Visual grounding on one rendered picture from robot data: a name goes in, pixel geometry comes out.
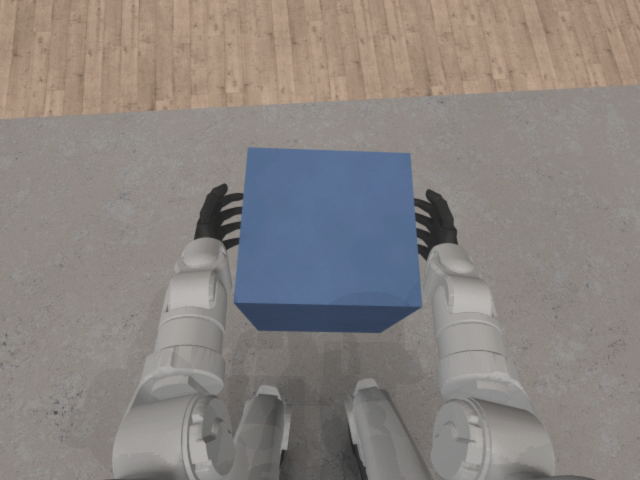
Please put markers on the left robot forearm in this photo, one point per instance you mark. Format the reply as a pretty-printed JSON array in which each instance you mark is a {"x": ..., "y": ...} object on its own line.
[{"x": 187, "y": 357}]

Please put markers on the robot left upper arm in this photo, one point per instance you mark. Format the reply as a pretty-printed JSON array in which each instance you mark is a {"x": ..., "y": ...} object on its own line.
[{"x": 187, "y": 437}]

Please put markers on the robot right upper arm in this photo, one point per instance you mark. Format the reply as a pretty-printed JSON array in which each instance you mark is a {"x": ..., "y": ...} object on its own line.
[{"x": 474, "y": 439}]

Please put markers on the carton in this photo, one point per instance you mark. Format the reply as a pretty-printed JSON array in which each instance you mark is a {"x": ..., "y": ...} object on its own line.
[{"x": 328, "y": 241}]

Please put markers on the robot right foot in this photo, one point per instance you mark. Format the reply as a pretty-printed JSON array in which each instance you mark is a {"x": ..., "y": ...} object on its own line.
[{"x": 360, "y": 463}]

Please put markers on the robot right hand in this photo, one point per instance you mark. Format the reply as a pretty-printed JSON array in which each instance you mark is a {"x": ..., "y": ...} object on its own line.
[{"x": 440, "y": 225}]

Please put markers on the right robot forearm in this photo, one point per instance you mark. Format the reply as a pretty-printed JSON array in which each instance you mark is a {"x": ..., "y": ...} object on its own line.
[{"x": 472, "y": 357}]

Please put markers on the robot left thigh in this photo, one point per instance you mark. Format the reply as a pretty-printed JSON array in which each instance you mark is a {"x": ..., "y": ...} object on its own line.
[{"x": 261, "y": 436}]

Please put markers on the robot left hand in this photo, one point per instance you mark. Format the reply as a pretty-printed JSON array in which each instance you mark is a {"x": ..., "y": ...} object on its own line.
[{"x": 211, "y": 219}]

